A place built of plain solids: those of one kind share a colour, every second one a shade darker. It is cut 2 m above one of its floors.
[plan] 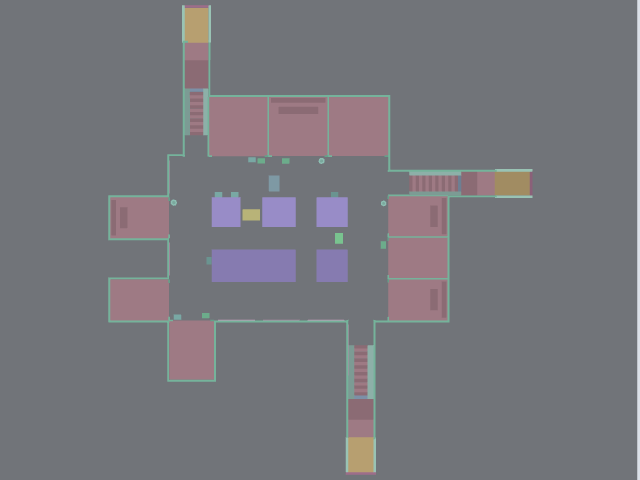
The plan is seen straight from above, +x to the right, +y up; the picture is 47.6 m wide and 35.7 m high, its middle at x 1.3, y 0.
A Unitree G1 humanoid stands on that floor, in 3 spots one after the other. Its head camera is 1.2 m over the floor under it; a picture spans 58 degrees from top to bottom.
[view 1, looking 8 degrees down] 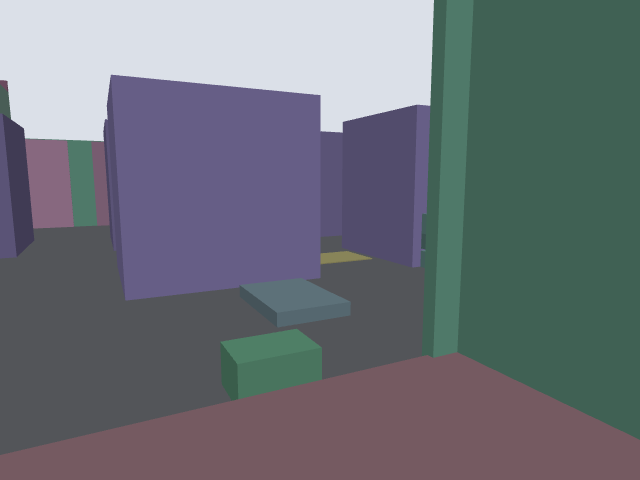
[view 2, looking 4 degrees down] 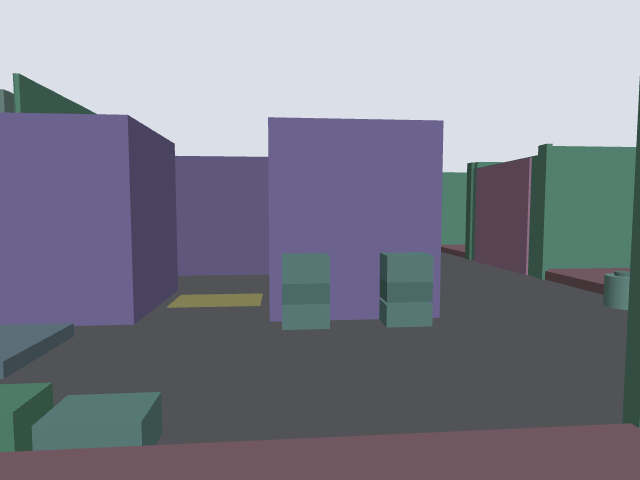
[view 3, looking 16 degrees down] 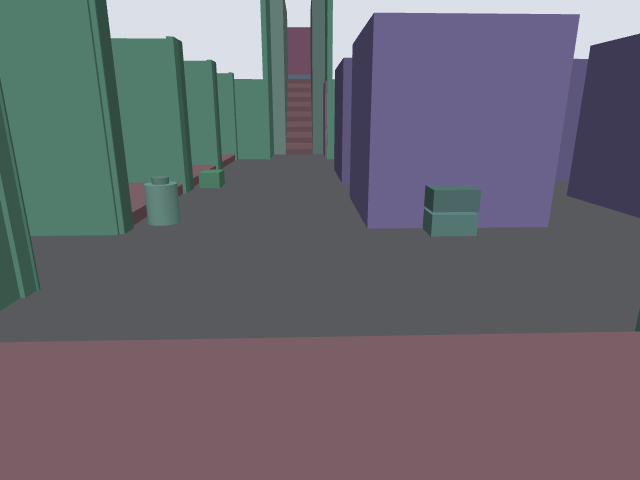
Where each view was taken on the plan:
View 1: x -0.31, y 8.44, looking -117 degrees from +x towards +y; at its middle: cage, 5.97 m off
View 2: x -4.77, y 8.44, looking -95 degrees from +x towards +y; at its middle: cage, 5.30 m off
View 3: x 4.15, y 8.44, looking -92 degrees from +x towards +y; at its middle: ground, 4.97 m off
